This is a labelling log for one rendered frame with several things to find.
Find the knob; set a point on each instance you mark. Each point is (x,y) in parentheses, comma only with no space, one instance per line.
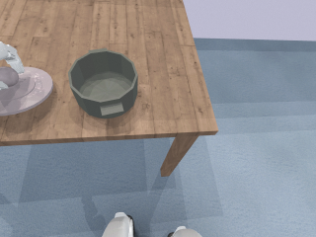
(9,76)

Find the lid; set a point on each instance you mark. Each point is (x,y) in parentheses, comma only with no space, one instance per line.
(33,87)

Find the robot left thigh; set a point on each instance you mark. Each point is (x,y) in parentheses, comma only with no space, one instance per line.
(119,227)

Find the table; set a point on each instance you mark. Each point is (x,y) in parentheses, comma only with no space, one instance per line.
(172,98)

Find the pot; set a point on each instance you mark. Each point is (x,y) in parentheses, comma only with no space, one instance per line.
(104,83)

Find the robot left hand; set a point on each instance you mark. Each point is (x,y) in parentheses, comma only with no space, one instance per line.
(11,56)

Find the robot left shin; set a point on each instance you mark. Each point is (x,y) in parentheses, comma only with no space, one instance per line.
(120,214)

